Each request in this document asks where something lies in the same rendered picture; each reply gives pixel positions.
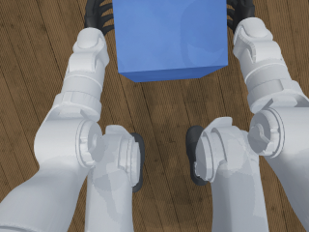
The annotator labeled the left robot hand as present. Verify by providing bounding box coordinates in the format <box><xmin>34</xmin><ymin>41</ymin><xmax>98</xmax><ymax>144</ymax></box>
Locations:
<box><xmin>84</xmin><ymin>0</ymin><xmax>115</xmax><ymax>36</ymax></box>

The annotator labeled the robot left upper arm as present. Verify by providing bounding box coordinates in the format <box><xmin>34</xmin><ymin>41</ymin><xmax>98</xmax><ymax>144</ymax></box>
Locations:
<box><xmin>0</xmin><ymin>118</ymin><xmax>105</xmax><ymax>232</ymax></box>

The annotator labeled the right robot hand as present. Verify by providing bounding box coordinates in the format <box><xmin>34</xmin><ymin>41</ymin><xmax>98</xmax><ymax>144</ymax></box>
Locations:
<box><xmin>226</xmin><ymin>0</ymin><xmax>255</xmax><ymax>35</ymax></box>

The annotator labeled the robot right shin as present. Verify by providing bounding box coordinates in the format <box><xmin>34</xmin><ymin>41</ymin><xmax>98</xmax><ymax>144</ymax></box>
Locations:
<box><xmin>194</xmin><ymin>117</ymin><xmax>260</xmax><ymax>181</ymax></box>

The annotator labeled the robot right upper arm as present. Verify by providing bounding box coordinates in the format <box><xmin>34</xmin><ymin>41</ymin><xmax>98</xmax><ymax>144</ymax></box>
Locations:
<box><xmin>247</xmin><ymin>107</ymin><xmax>309</xmax><ymax>232</ymax></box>

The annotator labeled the robot left forearm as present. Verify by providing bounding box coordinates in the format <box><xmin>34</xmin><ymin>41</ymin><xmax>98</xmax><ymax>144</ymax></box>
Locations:
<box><xmin>34</xmin><ymin>27</ymin><xmax>110</xmax><ymax>158</ymax></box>

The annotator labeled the robot right forearm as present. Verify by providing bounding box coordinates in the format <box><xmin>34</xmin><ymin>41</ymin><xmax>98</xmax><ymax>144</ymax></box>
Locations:
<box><xmin>233</xmin><ymin>17</ymin><xmax>309</xmax><ymax>114</ymax></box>

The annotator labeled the robot left foot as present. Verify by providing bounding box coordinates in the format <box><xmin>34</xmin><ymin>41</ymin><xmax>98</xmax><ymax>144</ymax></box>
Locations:
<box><xmin>130</xmin><ymin>132</ymin><xmax>145</xmax><ymax>193</ymax></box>

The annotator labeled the carton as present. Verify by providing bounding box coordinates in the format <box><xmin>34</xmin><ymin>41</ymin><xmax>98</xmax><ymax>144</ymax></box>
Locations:
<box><xmin>112</xmin><ymin>0</ymin><xmax>228</xmax><ymax>83</ymax></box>

